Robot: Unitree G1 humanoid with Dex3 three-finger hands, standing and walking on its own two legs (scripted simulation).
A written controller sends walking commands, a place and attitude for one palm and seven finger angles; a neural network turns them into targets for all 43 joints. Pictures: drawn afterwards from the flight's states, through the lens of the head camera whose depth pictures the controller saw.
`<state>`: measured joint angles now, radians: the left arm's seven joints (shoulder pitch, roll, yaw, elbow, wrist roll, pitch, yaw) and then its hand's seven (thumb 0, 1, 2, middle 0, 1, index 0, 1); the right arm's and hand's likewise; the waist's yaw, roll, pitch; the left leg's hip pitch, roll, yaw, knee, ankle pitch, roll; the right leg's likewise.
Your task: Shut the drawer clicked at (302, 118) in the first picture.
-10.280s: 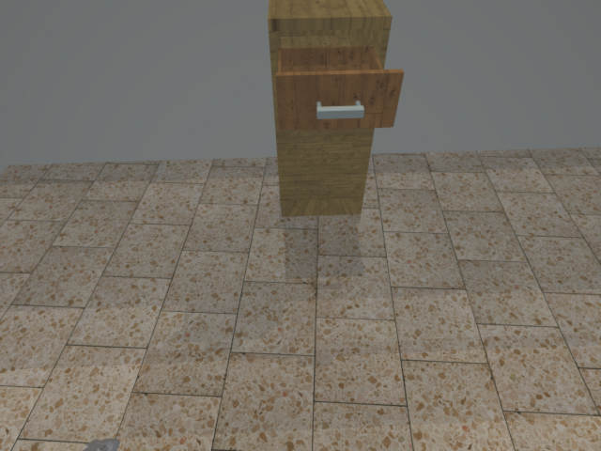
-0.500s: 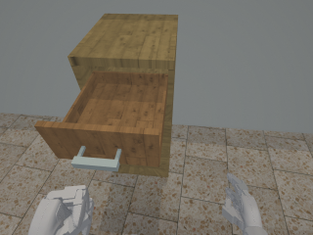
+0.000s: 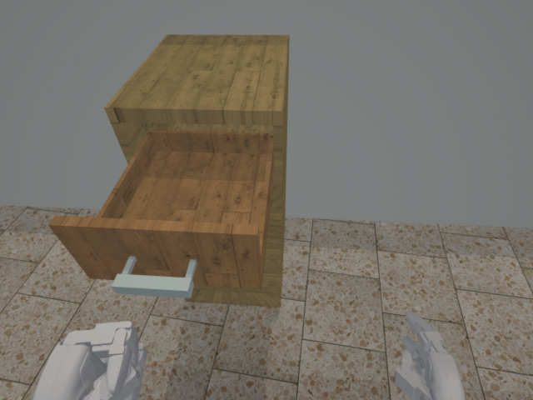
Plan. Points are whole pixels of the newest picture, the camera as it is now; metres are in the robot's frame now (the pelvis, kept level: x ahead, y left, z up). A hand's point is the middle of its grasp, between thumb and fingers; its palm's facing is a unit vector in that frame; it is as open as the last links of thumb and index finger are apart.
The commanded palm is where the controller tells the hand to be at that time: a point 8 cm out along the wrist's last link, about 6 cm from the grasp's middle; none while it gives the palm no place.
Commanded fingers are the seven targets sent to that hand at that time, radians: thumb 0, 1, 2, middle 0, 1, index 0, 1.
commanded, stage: bring the fist close to the handle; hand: left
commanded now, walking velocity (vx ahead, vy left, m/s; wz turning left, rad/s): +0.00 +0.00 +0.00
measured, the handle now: (157, 274) +0.30 +0.22 +0.02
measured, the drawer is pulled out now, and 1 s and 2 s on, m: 0.29 0.29 0.29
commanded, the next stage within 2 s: push the drawer shut in 1.46 s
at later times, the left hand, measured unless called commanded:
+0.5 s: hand (154, 361) +0.16 +0.15 +0.07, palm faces +0.01 -1.00 -0.05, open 3.3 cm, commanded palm +0.12 +0.21 +0.07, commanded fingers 0.00 0.90 0.90 -1.40 -1.60 -1.40 -1.60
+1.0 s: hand (175, 340) +0.20 +0.15 +0.02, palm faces +0.00 -1.00 -0.05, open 3.3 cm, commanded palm +0.18 +0.22 +0.02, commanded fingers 0.00 0.90 0.90 -1.40 -1.60 -1.40 -1.60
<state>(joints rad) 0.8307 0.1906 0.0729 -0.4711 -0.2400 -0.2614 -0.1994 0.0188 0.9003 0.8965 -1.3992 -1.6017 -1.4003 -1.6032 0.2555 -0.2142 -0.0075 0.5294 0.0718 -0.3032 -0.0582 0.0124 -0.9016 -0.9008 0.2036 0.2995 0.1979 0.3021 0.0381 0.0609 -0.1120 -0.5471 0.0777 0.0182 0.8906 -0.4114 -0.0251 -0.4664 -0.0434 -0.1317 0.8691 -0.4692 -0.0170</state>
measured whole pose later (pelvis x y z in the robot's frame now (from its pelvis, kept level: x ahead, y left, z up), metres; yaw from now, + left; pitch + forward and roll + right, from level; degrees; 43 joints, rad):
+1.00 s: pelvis -0.01 +0.00 -0.04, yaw +0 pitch +13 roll -1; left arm 0.48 0.17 0.06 -0.14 -0.20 -0.37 -0.14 0.02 0.90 0.90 -1.40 -1.60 -1.40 -1.60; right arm 0.23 -0.22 0.00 0.51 0.02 -0.18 -0.05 0.01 -0.90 -0.90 0.21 0.30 0.20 0.30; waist -0.01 0.04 -0.13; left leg -0.86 0.08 0.01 1.11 -0.48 -0.02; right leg -0.78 -0.05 -0.12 1.10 -0.54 -0.02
